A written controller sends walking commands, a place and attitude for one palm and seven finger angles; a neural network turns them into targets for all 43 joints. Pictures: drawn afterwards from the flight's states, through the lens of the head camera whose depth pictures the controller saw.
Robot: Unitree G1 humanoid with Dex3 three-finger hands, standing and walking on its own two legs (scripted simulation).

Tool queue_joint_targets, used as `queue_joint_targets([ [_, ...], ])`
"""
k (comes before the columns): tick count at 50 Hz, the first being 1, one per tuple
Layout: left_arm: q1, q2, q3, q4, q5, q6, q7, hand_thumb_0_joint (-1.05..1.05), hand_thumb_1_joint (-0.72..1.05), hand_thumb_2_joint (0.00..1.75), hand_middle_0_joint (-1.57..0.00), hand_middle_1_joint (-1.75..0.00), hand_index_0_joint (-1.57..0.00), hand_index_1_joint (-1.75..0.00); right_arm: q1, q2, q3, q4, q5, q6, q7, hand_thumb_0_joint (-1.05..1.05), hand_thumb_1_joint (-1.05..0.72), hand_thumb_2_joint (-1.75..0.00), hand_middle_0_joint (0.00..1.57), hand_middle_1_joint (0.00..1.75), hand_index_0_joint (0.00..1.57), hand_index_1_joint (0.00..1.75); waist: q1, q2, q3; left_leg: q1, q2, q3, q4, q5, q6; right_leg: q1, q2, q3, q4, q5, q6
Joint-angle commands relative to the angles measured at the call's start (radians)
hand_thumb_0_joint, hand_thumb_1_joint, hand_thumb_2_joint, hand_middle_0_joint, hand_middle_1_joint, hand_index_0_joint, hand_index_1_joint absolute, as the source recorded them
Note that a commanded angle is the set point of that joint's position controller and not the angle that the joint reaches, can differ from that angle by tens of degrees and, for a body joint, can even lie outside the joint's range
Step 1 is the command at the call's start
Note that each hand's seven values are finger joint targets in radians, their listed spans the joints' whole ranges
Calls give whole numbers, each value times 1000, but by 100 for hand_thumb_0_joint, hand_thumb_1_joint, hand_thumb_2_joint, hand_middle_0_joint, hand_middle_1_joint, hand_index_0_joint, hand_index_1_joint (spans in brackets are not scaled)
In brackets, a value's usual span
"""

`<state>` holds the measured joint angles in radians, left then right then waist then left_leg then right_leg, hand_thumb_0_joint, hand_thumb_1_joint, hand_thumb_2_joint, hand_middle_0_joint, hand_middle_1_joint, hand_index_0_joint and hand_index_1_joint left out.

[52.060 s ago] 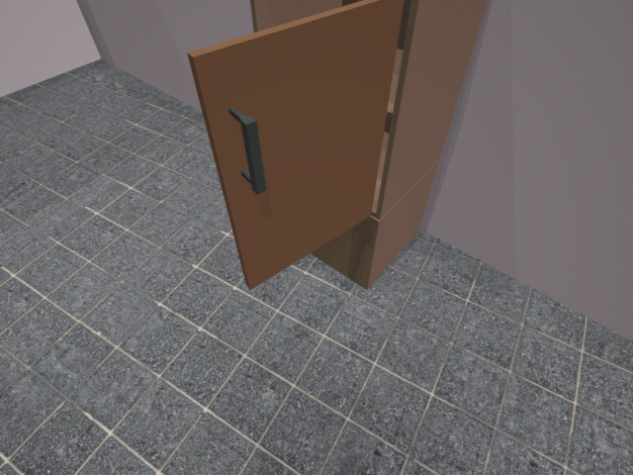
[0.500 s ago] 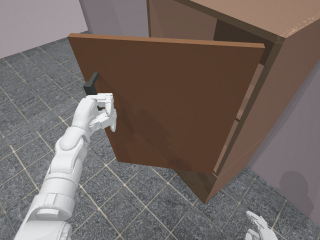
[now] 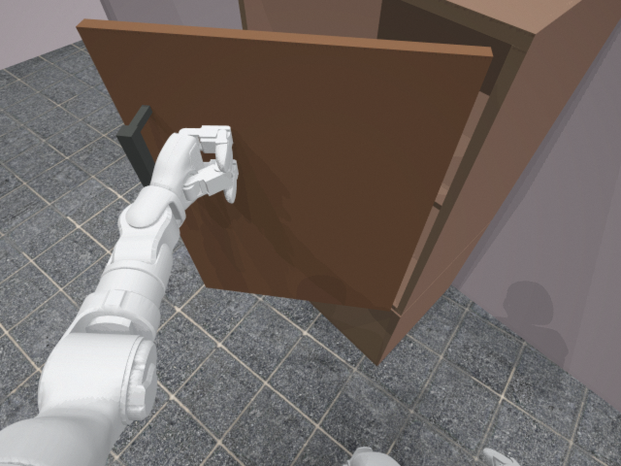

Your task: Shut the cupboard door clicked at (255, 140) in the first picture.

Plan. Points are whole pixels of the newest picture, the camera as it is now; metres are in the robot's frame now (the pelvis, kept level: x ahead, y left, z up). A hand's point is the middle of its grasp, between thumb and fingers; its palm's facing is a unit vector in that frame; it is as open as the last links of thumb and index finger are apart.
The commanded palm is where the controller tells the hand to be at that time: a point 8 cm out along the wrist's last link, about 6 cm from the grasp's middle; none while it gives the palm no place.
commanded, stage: push the door shut along its arc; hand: left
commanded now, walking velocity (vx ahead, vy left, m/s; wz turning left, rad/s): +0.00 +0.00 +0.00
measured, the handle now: (155, 164) +0.49 +0.19 +0.11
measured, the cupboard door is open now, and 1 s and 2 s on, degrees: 38 17 17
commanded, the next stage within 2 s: pull the fist back off the door in 0.68 s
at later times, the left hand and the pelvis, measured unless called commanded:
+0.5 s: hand (240, 155) +0.49 +0.07 +0.12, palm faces -0.39 -0.92 -0.03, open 3.2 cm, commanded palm +0.50 +0.11 +0.12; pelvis -0.01 +0.00 -0.01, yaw +1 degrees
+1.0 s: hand (268, 131) +0.55 +0.04 +0.11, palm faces +0.06 -1.00 +0.01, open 3.1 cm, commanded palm +0.50 +0.09 +0.12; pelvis +0.01 +0.00 -0.02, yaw -1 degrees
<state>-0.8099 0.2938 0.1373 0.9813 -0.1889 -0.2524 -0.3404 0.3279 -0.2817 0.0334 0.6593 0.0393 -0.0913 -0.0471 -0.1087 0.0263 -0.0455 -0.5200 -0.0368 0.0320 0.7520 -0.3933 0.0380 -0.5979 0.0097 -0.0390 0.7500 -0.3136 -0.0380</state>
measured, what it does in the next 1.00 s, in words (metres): stands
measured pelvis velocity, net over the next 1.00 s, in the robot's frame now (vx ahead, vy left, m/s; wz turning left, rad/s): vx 0.01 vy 0.00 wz -0.01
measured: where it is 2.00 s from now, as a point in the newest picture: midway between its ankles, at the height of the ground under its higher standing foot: outside the picture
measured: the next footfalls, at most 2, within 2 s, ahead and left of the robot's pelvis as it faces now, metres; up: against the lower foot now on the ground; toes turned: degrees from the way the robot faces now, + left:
none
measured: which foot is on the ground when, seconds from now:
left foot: down 0.00-1.00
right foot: down 0.00-1.00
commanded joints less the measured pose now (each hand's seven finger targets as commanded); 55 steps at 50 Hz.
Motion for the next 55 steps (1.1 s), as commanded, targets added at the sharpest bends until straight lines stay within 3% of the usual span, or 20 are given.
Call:
queue_joint_targets([
  [1,-456,237,101,-178,-17,-69,0,0,90,90,-130,-150,-130,-150,54,-144,-55,-113,-8,-25,-9,0,-90,-90,20,30,20,30,11,-77,-404,61,8,-50,-89,283,-9,279,1,41,-64,335,15],
  [2,-438,275,132,-173,-18,-73,1,0,90,90,-130,-150,-130,-150,59,-150,-58,-119,-8,-23,-12,0,-90,-90,20,30,20,30,21,-82,-408,55,6,-46,-88,301,-6,303,1,39,-59,352,12],
  [5,-511,206,56,-163,-13,-73,-21,0,90,90,-130,-150,-130,-150,60,-143,-56,-109,-4,-18,-12,0,-90,-90,20,30,20,30,-17,-57,-371,58,9,-42,-83,259,-6,242,6,45,-75,321,18],
  [9,-575,221,55,-134,-15,-76,-35,0,90,90,-130,-150,-130,-150,78,-152,-61,-88,-6,-20,-16,0,-90,-90,20,30,20,30,-36,-34,-392,85,9,-50,-68,259,-4,206,10,44,-75,307,16],
  [12,-652,162,-3,-132,-22,-79,-50,0,90,90,-130,-150,-130,-150,88,-150,-62,-75,-8,-29,-17,0,-90,-90,20,30,20,30,-58,10,-398,122,6,-60,-59,270,-6,153,11,30,-68,287,13],
  [14,-702,199,18,-90,-18,-72,-53,0,90,90,-130,-150,-130,-150,99,-161,-61,-53,-11,-30,-18,0,-90,-90,20,30,20,30,-76,-22,-391,104,10,-71,-52,243,-5,127,13,35,-71,265,16],
  [16,-730,154,-19,-69,-20,-67,-61,0,90,90,-130,-150,-130,-150,96,-158,-58,-50,-12,-37,-17,0,-90,-90,20,30,20,30,-86,-23,-389,88,5,-71,-49,219,-4,117,13,36,-71,247,17],
  [19,-777,192,4,-27,-17,-62,-68,0,90,90,-130,-150,-130,-150,108,-169,-57,-33,-15,-43,-21,0,-90,-90,20,30,20,30,-100,-34,-409,81,6,-81,-34,227,-2,102,12,33,-60,250,14],
  [26,-899,189,-11,40,-10,-47,-87,0,90,90,-130,-150,-130,-150,127,-179,-52,-13,-21,-58,-20,0,-90,-90,20,30,20,30,-140,-13,-415,40,4,-93,0,190,2,30,12,34,-41,199,15],
  [32,-963,151,-33,52,-4,-43,-100,0,90,90,-130,-150,-130,-150,159,-182,-59,1,-29,-65,-13,0,-90,-90,20,30,20,30,-154,60,-493,114,5,-109,42,290,1,-54,19,10,-2,231,8],
  [38,-1018,146,-38,89,11,-18,-101,0,90,90,-130,-150,-130,-150,183,-186,-59,23,-36,-50,-12,0,-90,-90,20,30,20,30,-176,41,-511,122,12,-121,62,320,-1,-101,27,3,10,238,13],
  [39,-1017,182,-11,93,14,-15,-98,0,90,90,-130,-150,-130,-150,195,-190,-61,23,-38,-47,-11,0,-90,-90,20,30,20,30,-172,30,-520,107,12,-121,65,321,1,-82,26,5,11,248,12],
  [40,-969,219,196,101,-46,6,101,0,90,90,-130,-150,-130,-150,212,-151,-54,-5,-36,-54,1,0,-90,-90,20,30,20,30,-88,63,-542,26,28,-118,54,315,-22,-29,18,15,12,240,13],
  [41,-909,128,133,105,-18,14,197,0,90,90,-130,-150,-130,-150,211,-140,-50,-15,-49,-57,25,0,-90,-90,20,30,20,30,-94,79,-550,25,27,-112,39,312,-31,-8,18,10,10,247,19],
  [42,-871,85,151,93,-14,1,282,0,90,90,-130,-150,-130,-150,223,-137,-58,-23,-59,-60,43,0,-90,-90,20,30,20,30,-87,16,-550,24,26,-114,41,349,-32,6,22,-6,15,271,20],
  [44,-799,85,197,45,47,-49,448,0,90,90,-130,-150,-130,-150,237,-134,-71,-27,-90,-49,76,0,-90,-90,20,30,20,30,-60,-6,-590,-3,26,-84,65,413,-38,45,22,-1,33,345,24],
  [46,-792,28,135,-75,166,-131,583,0,90,90,-130,-150,-130,-150,246,-117,-84,-26,-120,-48,114,0,-90,-90,20,30,20,30,-53,49,-641,23,27,-69,96,485,-42,35,23,3,61,399,23],
  [49,-680,49,94,-136,255,-165,599,0,90,90,-130,-150,-130,-150,264,-133,-108,-39,-118,-20,133,0,-90,-90,20,30,20,30,-47,11,-681,75,25,-61,84,564,-35,122,28,13,53,497,22],
  [53,-661,76,113,-235,180,-103,529,0,90,90,-130,-150,-130,-150,219,-123,-105,-71,-77,15,100,0,-90,-90,20,30,20,30,-30,-38,-640,62,14,-29,13,463,-18,284,34,37,-17,549,26],
  [55,-624,55,110,-263,137,-86,510,0,90,90,-130,-150,-130,-150,182,-107,-93,-82,-66,15,85,0,-90,-90,20,30,20,30,-20,-82,-564,18,6,-12,-23,385,-11,347,33,47,-52,543,30],
])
